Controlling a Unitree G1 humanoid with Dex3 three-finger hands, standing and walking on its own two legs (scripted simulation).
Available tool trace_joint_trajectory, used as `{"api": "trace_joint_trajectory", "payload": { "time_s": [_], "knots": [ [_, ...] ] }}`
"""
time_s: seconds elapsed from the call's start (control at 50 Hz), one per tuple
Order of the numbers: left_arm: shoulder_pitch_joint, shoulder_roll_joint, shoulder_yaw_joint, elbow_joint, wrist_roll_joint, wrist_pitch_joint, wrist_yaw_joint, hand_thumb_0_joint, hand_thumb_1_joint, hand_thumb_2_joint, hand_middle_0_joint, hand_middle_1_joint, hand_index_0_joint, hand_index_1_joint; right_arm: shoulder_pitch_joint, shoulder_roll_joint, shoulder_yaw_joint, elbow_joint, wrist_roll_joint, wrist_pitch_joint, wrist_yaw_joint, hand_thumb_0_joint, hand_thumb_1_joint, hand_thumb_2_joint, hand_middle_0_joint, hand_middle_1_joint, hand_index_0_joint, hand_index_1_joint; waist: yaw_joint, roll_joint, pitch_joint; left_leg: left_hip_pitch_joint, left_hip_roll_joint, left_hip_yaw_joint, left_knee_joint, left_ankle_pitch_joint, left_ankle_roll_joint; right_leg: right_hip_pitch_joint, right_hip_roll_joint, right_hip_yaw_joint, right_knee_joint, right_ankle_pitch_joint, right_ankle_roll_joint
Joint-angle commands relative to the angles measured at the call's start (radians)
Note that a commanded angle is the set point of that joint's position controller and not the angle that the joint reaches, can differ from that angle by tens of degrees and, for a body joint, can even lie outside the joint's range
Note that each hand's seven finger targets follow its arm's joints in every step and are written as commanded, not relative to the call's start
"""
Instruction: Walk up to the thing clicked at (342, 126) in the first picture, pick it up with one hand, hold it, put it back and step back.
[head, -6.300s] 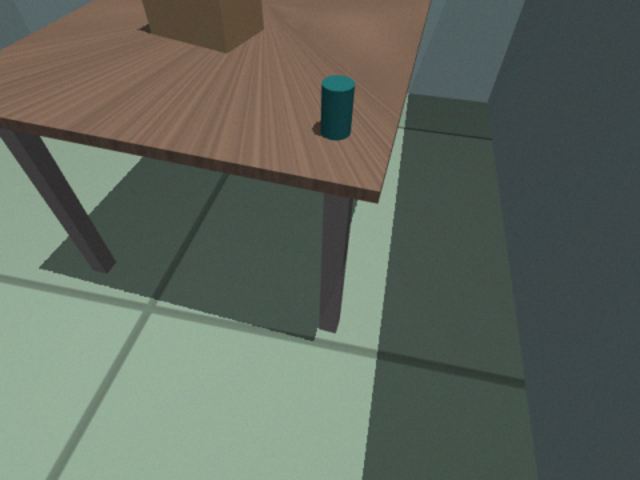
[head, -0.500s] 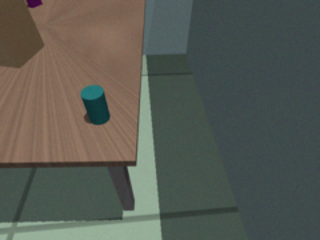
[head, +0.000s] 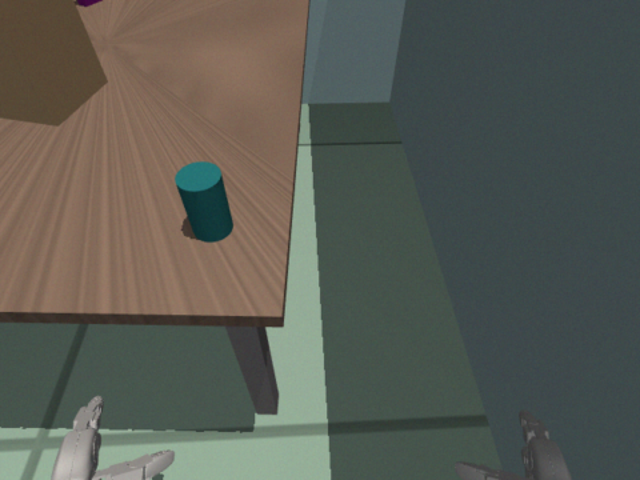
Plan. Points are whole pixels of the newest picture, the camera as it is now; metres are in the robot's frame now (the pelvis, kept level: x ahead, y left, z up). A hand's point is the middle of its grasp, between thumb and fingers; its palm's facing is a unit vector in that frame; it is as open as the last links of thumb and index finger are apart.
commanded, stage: rise first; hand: left
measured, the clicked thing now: (206, 203) +0.51 +0.19 +0.04
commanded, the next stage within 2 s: go down in 1.48 s
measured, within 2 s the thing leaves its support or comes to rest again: neither
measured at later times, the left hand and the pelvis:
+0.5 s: hand (77, 426) +0.19 +0.26 +0.03, palm faces +0.30 -0.87 -0.38, open 17.5 cm; pelvis +0.01 +0.00 +0.00, yaw +1 degrees
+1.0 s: hand (34, 422) +0.17 +0.27 +0.10, palm faces +0.36 -0.81 -0.45, open 17.5 cm; pelvis +0.00 -0.01 +0.00, yaw +2 degrees
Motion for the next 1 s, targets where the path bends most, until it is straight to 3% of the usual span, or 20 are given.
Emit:
{"api": "trace_joint_trajectory", "payload": {
  "time_s": [0.0, 0.08, 0.14, 0.18, 0.26, 0.3, 0.32, 0.38, 0.4, 0.48, 0.5, 0.58, 0.6, 0.66, 0.72, 0.78, 0.84, 0.86, 0.92, 0.98],
  "knots": [
    [-0.012, 0.209, 0.080, -0.307, -0.005, -0.027, 0.021, 0.000, -0.294, 0.065, -0.046, -0.053, -0.052, -0.047, -0.006, -0.126, -0.021, -0.216, 0.001, -0.017, -0.011, 0.000, 0.295, -0.075, 0.050, 0.049, 0.050, 0.049, 0.012, 0.010, -0.135, 0.057, -0.022, 0.043, -0.053, 0.223, 0.009, 0.094, 0.014, -0.042, -0.048, 0.199, -0.025],
    [-0.007, 0.182, 0.058, -0.503, -0.005, -0.051, 0.032, 0.000, -0.479, 0.038, -0.045, -0.048, -0.039, -0.054, -0.010, -0.117, -0.005, -0.324, -0.002, -0.037, -0.018, 0.000, 0.466, -0.035, 0.050, 0.049, 0.050, 0.049, 0.007, 0.026, -0.095, 0.066, -0.017, 0.037, -0.071, 0.165, 0.012, 0.093, 0.019, -0.048, -0.057, 0.133, -0.031],
    [0.106, 0.215, 0.117, -0.599, -0.002, -0.060, 0.040, 0.000, -0.547, 0.025, -0.046, -0.047, -0.037, -0.057, 0.081, -0.148, -0.043, -0.381, -0.012, -0.047, -0.025, 0.000, 0.519, -0.021, 0.050, 0.048, 0.050, 0.048, 0.006, 0.027, -0.119, 0.102, -0.011, 0.033, -0.060, 0.231, 0.008, 0.128, 0.025, -0.055, -0.047, 0.190, -0.032],
    [0.098, 0.206, 0.120, -0.650, -0.001, -0.062, 0.040, 0.000, -0.548, 0.018, -0.045, -0.050, -0.042, -0.054, 0.026, -0.147, -0.040, -0.409, -0.017, -0.053, -0.024, 0.000, 0.525, -0.022, 0.050, 0.049, 0.050, 0.049, 0.013, 0.011, -0.112, 0.109, -0.008, 0.028, -0.056, 0.260, 0.005, 0.140, 0.028, -0.058, -0.040, 0.213, -0.032],
    [0.208, 0.198, 0.149, -0.718, -0.004, -0.069, 0.024, 0.000, -0.550, 0.023, -0.046, -0.049, -0.041, -0.056, 0.151, -0.120, -0.068, -0.363, -0.018, -0.041, -0.012, 0.000, 0.522, -0.023, 0.051, 0.048, 0.050, 0.048, 0.004, 0.014, -0.088, 0.120, -0.010, 0.031, -0.054, 0.285, 0.008, 0.140, 0.025, -0.064, -0.039, 0.244, -0.032],
    [0.227, 0.182, 0.142, -0.778, -0.008, -0.078, 0.010, 0.000, -0.540, 0.013, -0.044, -0.044, -0.041, -0.048, 0.152, -0.070, -0.030, -0.357, -0.013, -0.037, 0.003, 0.000, 0.528, -0.020, 0.051, 0.048, 0.050, 0.048, 0.020, 0.022, -0.066, 0.114, -0.015, 0.033, -0.055, 0.288, 0.010, 0.138, 0.023, -0.066, -0.039, 0.248, -0.032],
    [0.260, 0.191, 0.156, -0.725, -0.007, -0.071, 0.006, 0.000, -0.548, 0.016, -0.046, -0.049, -0.043, -0.053, 0.183, -0.092, -0.059, -0.296, -0.017, -0.028, 0.001, 0.000, 0.526, -0.020, 0.050, 0.048, 0.050, 0.048, 0.015, 0.014, -0.043, 0.110, -0.015, 0.035, -0.055, 0.283, 0.009, 0.118, 0.023, -0.065, -0.043, 0.244, -0.029],
    [0.216, 0.198, 0.173, -0.795, -0.006, -0.087, -0.003, 0.000, -0.554, 0.014, -0.047, -0.046, -0.042, -0.053, 0.092, -0.104, -0.065, -0.349, -0.021, -0.032, 0.009, 0.000, 0.523, -0.021, 0.051, 0.048, 0.050, 0.048, 0.021, 0.002, -0.054, 0.118, -0.010, 0.027, -0.059, 0.271, 0.009, 0.137, 0.022, -0.064, -0.046, 0.224, -0.029],
    [0.208, 0.210, 0.188, -0.837, -0.007, -0.091, -0.001, 0.000, -0.560, 0.015, -0.048, -0.046, -0.042, -0.054, 0.052, -0.083, -0.048, -0.356, -0.020, -0.031, 0.009, 0.000, 0.522, -0.020, 0.050, 0.048, 0.050, 0.048, 0.046, 0.019, -0.055, 0.108, -0.015, 0.028, -0.061, 0.277, 0.009, 0.148, 0.018, -0.062, -0.047, 0.229, -0.030],
    [0.172, 0.221, 0.204, -0.933, -0.006, -0.122, 0.005, 0.000, -0.558, 0.016, -0.047, -0.049, -0.042, -0.055, -0.017, -0.124, -0.075, -0.369, -0.028, -0.047, 0.000, 0.000, 0.531, -0.018, 0.050, 0.048, 0.050, 0.048, 0.040, 0.038, -0.063, 0.115, -0.015, 0.024, -0.069, 0.229, 0.009, 0.150, 0.021, -0.060, -0.049, 0.178, -0.034],
    [0.214, 0.227, 0.218, -0.894, -0.004, -0.126, 0.007, 0.000, -0.567, 0.018, -0.049, -0.051, -0.043, -0.058, 0.034, -0.151, -0.105, -0.335, -0.032, -0.047, -0.005, 0.000, 0.524, -0.021, 0.050, 0.048, 0.050, 0.048, 0.028, 0.019, -0.043, 0.116, -0.014, 0.022, -0.068, 0.217, 0.010, 0.145, 0.023, -0.062, -0.050, 0.166, -0.034],
    [0.247, 0.200, 0.207, -0.934, -0.006, -0.149, -0.005, 0.000, -0.563, 0.017, -0.049, -0.048, -0.043, -0.055, 0.055, -0.089, -0.076, -0.270, -0.034, -0.052, 0.001, 0.000, 0.527, -0.022, 0.050, 0.048, 0.050, 0.048, 0.042, 0.021, -0.017, 0.105, -0.022, 0.027, -0.065, 0.196, 0.014, 0.135, 0.019, -0.064, -0.058, 0.149, -0.029],
    [0.258, 0.215, 0.229, -0.943, -0.005, -0.155, -0.005, 0.000, -0.561, 0.013, -0.048, -0.049, -0.046, -0.052, 0.055, -0.110, -0.103, -0.270, -0.035, -0.052, -0.001, 0.000, 0.524, -0.022, 0.050, 0.048, 0.050, 0.048, 0.038, 0.021, -0.032, 0.112, -0.022, 0.026, -0.067, 0.198, 0.016, 0.135, 0.017, -0.065, -0.055, 0.156, -0.029],
    [0.264, 0.225, 0.245, -0.937, -0.005, -0.167, -0.014, 0.000, -0.562, 0.012, -0.049, -0.046, -0.045, -0.051, 0.067, -0.063, -0.062, -0.264, -0.030, -0.048, 0.006, 0.000, 0.522, -0.023, 0.050, 0.048, 0.050, 0.048, 0.043, -0.002, -0.029, 0.103, -0.027, 0.029, -0.063, 0.183, 0.023, 0.133, 0.010, -0.062, -0.065, 0.150, -0.022],
    [0.243, 0.237, 0.258, -0.953, -0.008, -0.186, -0.017, 0.000, -0.559, 0.013, -0.048, -0.045, -0.044, -0.051, 0.039, -0.114, -0.098, -0.300, -0.031, -0.052, 0.001, 0.000, 0.529, -0.023, 0.050, 0.049, 0.050, 0.049, 0.029, -0.012, -0.046, 0.116, -0.028, 0.030, -0.066, 0.172, 0.022, 0.124, 0.011, -0.059, -0.067, 0.140, -0.019],
    [0.220, 0.266, 0.287, -0.996, -0.007, -0.202, -0.014, 0.000, -0.547, 0.008, -0.045, -0.041, -0.043, -0.044, 0.046, -0.082, -0.073, -0.247, -0.033, -0.057, 0.002, 0.000, 0.538, -0.020, 0.051, 0.049, 0.050, 0.049, 0.044, 0.023, -0.039, 0.108, -0.030, 0.027, -0.067, 0.177, 0.022, 0.131, 0.008, -0.059, -0.060, 0.146, -0.022],
    [0.221, 0.270, 0.296, -1.015, -0.007, -0.212, -0.009, 0.000, -0.544, 0.009, -0.045, -0.040, -0.044, -0.041, -0.008, -0.159, -0.126, -0.305, -0.038, -0.070, -0.008, 0.000, 0.540, -0.024, 0.051, 0.049, 0.050, 0.049, 0.037, 0.000, -0.064, 0.122, -0.031, 0.022, -0.061, 0.187, 0.023, 0.136, 0.007, -0.060, -0.059, 0.152, -0.020],
    [0.232, 0.265, 0.297, -1.001, -0.003, -0.214, -0.009, 0.000, -0.543, 0.012, -0.045, -0.044, -0.047, -0.043, 0.018, -0.107, -0.094, -0.267, -0.037, -0.070, -0.005, 0.000, 0.537, -0.027, 0.051, 0.050, 0.050, 0.050, 0.044, 0.013, -0.045, 0.111, -0.032, 0.022, -0.063, 0.175, 0.023, 0.138, 0.007, -0.060, -0.061, 0.141, -0.023],
    [0.235, 0.245, 0.274, -1.008, -0.003, -0.226, -0.010, 0.000, -0.549, 0.016, -0.047, -0.049, -0.050, -0.046, -0.001, -0.140, -0.119, -0.300, -0.034, -0.077, -0.008, 0.000, 0.531, -0.032, 0.051, 0.050, 0.050, 0.050, 0.033, -0.009, -0.042, 0.121, -0.029, 0.017, -0.069, 0.167, 0.022, 0.127, 0.012, -0.067, -0.061, 0.127, -0.023],
    [0.232, 0.250, 0.286, -0.980, -0.004, -0.236, -0.016, 0.000, -0.545, 0.026, -0.044, -0.043, -0.041, -0.047, 0.055, -0.074, -0.085, -0.206, -0.030, -0.071, 0.001, 0.000, 0.547, -0.030, 0.051, 0.050, 0.050, 0.050, 0.043, -0.002, 0.025, 0.093, -0.035, 0.024, -0.082, 0.097, 0.026, 0.092, 0.007, -0.064, -0.082, 0.061, -0.021]
  ]
}}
